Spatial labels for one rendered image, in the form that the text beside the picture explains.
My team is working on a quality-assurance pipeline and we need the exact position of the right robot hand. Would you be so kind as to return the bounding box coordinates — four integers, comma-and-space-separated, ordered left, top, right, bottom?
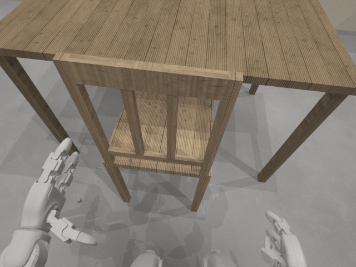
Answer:
261, 210, 307, 267

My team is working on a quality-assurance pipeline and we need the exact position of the left robot thigh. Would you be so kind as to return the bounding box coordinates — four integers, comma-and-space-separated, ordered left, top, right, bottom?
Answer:
130, 253, 163, 267

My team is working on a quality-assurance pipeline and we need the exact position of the right robot thigh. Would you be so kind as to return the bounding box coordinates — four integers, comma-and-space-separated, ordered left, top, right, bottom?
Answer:
202, 254, 237, 267

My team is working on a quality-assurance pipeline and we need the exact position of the chair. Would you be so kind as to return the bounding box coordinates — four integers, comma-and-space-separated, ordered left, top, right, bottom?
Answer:
52, 52, 243, 212

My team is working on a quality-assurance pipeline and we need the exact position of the robot thigh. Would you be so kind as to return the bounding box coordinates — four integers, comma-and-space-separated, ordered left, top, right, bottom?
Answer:
202, 254, 237, 267
130, 253, 163, 267

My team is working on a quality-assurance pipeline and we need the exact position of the table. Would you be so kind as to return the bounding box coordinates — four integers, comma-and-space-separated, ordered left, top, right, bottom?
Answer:
0, 0, 356, 182

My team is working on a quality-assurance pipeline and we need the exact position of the left robot hand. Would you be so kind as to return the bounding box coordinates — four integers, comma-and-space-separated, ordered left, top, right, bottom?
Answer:
21, 137, 97, 246

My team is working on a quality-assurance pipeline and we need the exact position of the left robot forearm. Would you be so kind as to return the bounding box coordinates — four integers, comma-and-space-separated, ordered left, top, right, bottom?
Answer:
0, 228, 51, 267

